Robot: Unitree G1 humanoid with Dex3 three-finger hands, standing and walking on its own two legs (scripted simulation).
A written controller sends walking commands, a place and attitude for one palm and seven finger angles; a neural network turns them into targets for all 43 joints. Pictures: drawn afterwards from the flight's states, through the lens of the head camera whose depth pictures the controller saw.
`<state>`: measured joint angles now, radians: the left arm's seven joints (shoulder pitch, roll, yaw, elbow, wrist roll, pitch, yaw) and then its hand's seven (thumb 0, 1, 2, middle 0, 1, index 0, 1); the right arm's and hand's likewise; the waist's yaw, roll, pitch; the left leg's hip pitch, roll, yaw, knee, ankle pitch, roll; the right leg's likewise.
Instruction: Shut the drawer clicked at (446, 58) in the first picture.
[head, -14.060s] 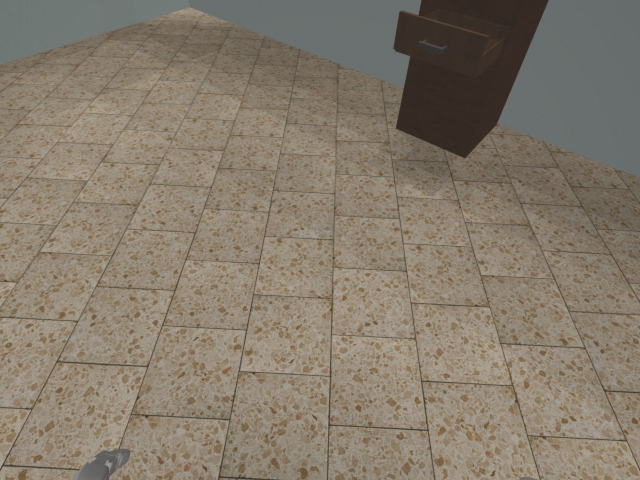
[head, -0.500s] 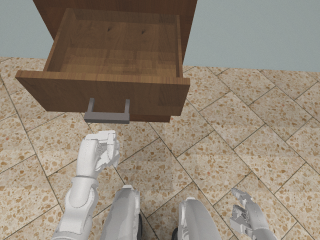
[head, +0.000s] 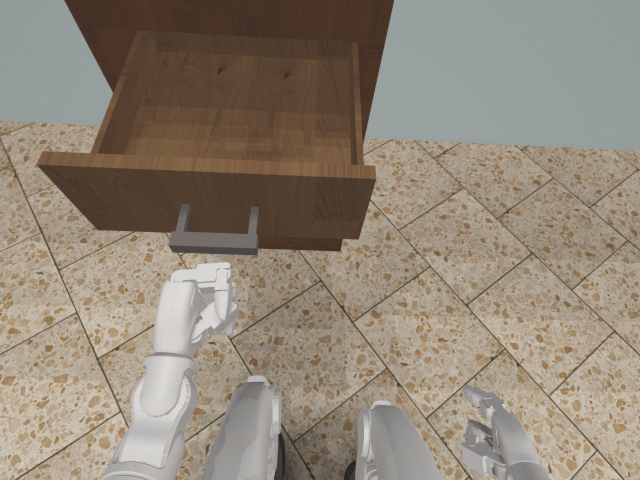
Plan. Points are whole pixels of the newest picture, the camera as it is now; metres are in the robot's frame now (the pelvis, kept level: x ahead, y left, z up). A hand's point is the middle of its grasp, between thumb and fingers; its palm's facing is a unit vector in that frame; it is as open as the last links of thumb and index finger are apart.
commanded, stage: push the drawer shut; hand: left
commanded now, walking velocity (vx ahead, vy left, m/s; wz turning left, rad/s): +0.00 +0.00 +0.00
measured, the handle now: (217, 228) +0.42 +0.16 +0.01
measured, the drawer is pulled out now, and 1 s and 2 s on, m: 0.24 0.15 0.04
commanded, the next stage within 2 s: none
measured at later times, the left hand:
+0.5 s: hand (234, 275) +0.36 +0.13 +0.00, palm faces -0.01 -1.00 -0.05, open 2.8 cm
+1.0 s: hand (237, 222) +0.43 +0.14 +0.00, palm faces +0.01 -1.00 -0.04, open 3.0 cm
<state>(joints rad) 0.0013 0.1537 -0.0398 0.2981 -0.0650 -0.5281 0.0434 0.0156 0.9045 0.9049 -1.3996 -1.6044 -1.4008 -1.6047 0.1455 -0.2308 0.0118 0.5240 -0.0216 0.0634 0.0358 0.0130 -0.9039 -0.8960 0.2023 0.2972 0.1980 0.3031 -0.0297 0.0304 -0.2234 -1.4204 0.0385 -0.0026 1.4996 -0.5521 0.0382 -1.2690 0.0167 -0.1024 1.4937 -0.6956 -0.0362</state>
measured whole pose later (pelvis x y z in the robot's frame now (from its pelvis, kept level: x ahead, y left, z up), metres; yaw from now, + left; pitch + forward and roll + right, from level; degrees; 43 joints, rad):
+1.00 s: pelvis -0.02 +0.01 -0.01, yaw -2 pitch +29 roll -5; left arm -0.58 0.24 0.15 0.81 -0.06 -0.53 0.02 -0.02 0.77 0.92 -1.40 -1.60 -1.40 -1.60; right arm 0.22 -0.24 0.03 0.62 -0.04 0.06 0.01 0.01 -0.90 -0.90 0.20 0.30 0.20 0.30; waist -0.11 0.05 -0.20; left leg -1.52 0.05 0.00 1.53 -0.52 0.06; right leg -1.37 0.02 -0.10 1.52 -0.65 -0.02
